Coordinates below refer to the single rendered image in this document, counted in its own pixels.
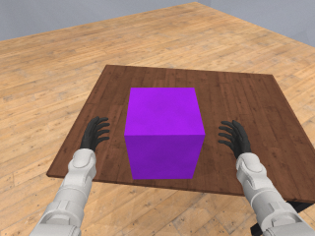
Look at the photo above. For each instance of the table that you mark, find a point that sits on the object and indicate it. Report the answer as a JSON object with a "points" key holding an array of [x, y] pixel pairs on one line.
{"points": [[256, 101]]}

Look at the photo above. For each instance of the left robot forearm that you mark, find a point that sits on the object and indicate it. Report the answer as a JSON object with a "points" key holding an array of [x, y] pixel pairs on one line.
{"points": [[68, 205]]}

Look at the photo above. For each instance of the right robot upper arm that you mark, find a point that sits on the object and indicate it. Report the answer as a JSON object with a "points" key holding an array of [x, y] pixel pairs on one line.
{"points": [[292, 229]]}

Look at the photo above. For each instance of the right robot forearm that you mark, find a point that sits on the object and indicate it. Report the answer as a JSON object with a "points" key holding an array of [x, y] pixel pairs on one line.
{"points": [[270, 208]]}

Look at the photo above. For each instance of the left robot upper arm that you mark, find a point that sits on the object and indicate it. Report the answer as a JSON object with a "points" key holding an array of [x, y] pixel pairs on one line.
{"points": [[47, 229]]}

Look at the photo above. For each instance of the left robot hand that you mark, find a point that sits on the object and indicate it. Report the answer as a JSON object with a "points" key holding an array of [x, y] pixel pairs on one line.
{"points": [[91, 139]]}

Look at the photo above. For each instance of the right robot hand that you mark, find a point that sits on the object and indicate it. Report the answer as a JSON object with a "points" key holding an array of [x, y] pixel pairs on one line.
{"points": [[239, 142]]}

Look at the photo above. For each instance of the carton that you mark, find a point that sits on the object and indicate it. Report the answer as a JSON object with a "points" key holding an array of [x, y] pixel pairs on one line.
{"points": [[164, 133]]}

